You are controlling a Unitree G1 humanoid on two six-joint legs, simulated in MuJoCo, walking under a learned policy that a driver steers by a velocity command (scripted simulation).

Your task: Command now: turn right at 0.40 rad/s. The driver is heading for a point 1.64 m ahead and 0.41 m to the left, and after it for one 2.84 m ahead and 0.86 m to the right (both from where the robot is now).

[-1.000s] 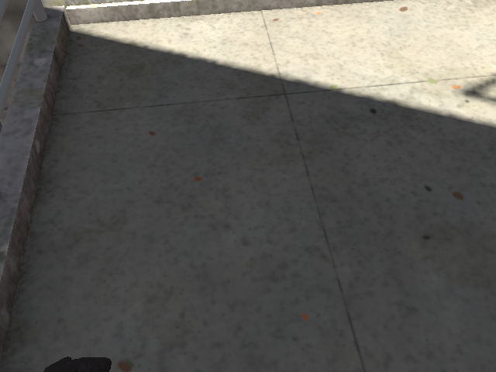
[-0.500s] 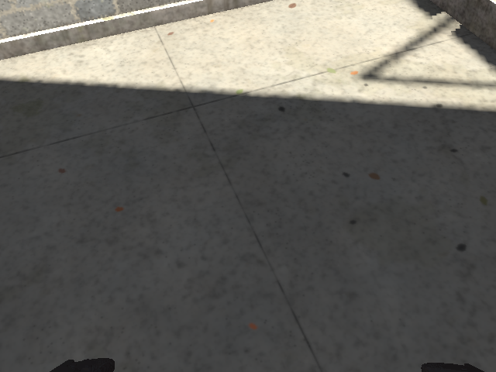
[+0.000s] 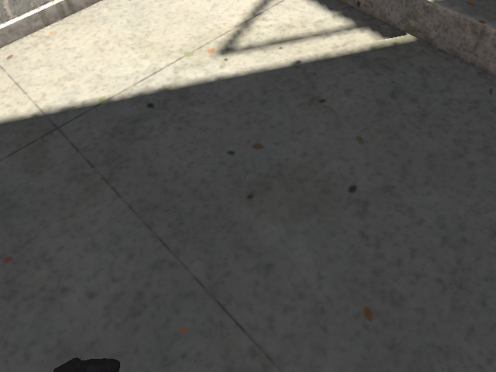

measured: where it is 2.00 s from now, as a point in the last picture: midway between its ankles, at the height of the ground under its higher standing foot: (259, 272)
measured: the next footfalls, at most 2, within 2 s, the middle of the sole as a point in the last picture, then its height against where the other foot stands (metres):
left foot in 0.34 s outside the picture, level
left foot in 1.26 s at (245, 356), level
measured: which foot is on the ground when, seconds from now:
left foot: up 0.00-0.32, down 0.34-0.84, up 0.86-1.00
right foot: down 0.00-1.00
